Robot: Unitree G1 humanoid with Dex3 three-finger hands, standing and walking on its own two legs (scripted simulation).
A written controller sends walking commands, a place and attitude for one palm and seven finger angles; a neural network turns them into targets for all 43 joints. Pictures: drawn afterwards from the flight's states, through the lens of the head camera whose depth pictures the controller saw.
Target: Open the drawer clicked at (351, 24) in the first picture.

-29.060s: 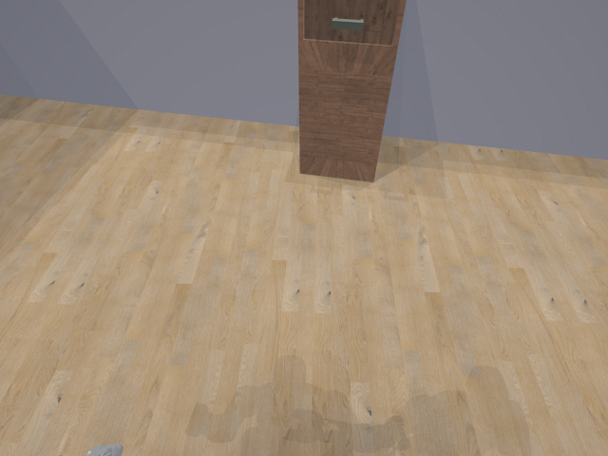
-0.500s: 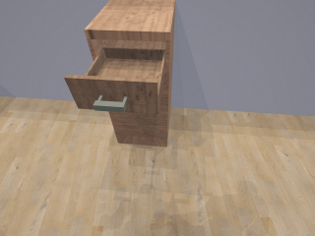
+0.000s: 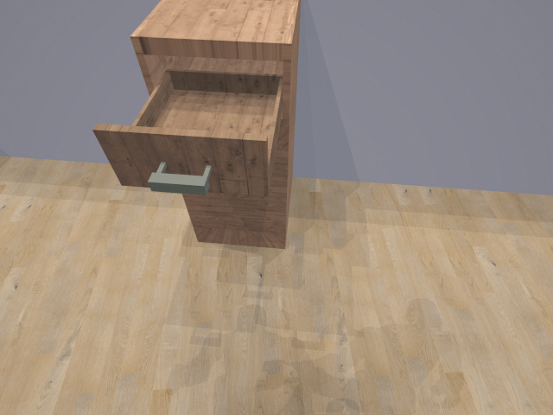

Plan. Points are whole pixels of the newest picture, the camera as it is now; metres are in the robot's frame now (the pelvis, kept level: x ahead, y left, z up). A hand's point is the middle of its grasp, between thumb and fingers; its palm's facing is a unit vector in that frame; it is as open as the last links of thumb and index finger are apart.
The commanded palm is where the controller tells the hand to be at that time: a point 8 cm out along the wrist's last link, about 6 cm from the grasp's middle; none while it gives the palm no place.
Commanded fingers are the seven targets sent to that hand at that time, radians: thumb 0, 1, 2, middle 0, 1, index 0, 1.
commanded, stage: look to check the result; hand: left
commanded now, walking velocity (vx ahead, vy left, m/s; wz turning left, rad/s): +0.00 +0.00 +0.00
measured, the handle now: (182, 176) +0.55 +0.22 -0.01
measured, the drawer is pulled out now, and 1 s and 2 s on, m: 0.30 0.30 0.30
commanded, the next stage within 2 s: stand and wait in 0.26 s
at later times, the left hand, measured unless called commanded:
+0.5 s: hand out of the picture +0.10 +0.24 -0.15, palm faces -0.04 -0.93 -0.35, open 7.4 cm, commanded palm none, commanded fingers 0.00 0.90 0.90 -0.20 -0.30 -0.20 -0.30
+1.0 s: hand out of the picture +0.12 +0.25 -0.16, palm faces -0.05 -0.94 -0.35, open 7.4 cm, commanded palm none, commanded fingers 0.00 0.90 0.90 -0.20 -0.30 -0.20 -0.30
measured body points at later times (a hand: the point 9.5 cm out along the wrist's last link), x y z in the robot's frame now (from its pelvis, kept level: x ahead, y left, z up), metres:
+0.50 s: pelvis +0.02 +0.00 +0.00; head +0.04 -0.01 +0.45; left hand +0.10 +0.29 -0.13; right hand +0.09 -0.30 -0.14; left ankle +0.01 +0.12 -0.75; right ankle +0.00 -0.10 -0.75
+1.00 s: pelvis +0.03 +0.00 +0.00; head +0.05 -0.01 +0.45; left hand +0.12 +0.29 -0.13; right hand +0.09 -0.30 -0.14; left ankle +0.01 +0.12 -0.75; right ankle +0.00 -0.10 -0.75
